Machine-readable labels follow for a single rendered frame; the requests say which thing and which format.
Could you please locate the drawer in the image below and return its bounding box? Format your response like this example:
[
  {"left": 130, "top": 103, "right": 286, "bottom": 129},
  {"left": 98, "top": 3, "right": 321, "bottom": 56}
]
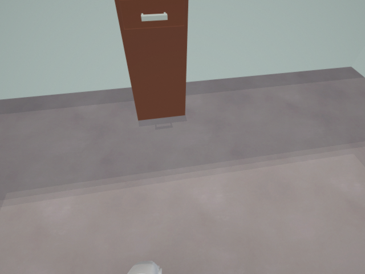
[{"left": 120, "top": 0, "right": 184, "bottom": 29}]

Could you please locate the left robot thigh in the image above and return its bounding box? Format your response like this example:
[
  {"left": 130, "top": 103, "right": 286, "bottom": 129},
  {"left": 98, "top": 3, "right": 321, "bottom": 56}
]
[{"left": 127, "top": 261, "right": 162, "bottom": 274}]

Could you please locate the handle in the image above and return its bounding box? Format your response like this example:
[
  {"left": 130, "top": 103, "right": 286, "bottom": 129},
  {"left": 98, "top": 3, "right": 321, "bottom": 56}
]
[{"left": 141, "top": 12, "right": 168, "bottom": 21}]

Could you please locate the cabinet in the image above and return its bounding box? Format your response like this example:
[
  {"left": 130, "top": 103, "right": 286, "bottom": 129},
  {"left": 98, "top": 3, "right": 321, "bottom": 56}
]
[{"left": 115, "top": 0, "right": 188, "bottom": 120}]

